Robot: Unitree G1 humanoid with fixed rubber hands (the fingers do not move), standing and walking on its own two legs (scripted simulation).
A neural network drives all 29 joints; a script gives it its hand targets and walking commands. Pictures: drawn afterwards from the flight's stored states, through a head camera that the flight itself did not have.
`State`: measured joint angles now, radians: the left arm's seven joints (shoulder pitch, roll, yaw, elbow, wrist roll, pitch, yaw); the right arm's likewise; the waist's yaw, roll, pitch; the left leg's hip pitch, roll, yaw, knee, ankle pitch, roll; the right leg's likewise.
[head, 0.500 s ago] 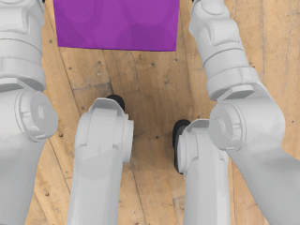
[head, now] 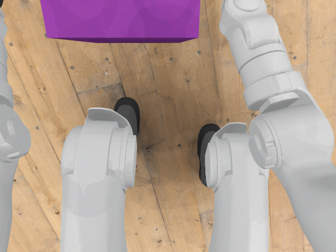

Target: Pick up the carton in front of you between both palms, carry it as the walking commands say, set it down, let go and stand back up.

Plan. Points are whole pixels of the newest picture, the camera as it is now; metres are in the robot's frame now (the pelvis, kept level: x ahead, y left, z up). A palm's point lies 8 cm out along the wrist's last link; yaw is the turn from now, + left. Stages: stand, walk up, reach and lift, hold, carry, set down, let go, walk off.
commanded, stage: set down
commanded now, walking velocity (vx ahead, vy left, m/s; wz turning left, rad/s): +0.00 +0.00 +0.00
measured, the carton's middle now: out of the picture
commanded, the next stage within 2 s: let go in 1.08 s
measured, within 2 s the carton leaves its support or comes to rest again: neither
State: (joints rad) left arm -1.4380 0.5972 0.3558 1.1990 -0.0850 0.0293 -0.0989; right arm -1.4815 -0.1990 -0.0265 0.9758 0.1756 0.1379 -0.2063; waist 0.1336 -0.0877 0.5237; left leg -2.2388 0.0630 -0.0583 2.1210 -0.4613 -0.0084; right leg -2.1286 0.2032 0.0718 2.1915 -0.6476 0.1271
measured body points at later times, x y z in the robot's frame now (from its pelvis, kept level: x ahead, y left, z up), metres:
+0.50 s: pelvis +0.01 +0.01 +0.09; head +0.34 +0.11 +0.36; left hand +0.50 +0.39 -0.04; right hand +0.58 +0.01 -0.04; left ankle +0.14 +0.14 -0.35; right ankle +0.11 -0.13 -0.35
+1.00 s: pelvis +0.03 +0.02 +0.21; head +0.35 +0.11 +0.52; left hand +0.50 +0.40 +0.10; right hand +0.58 +0.00 +0.10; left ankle +0.14 +0.14 -0.35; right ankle +0.11 -0.13 -0.35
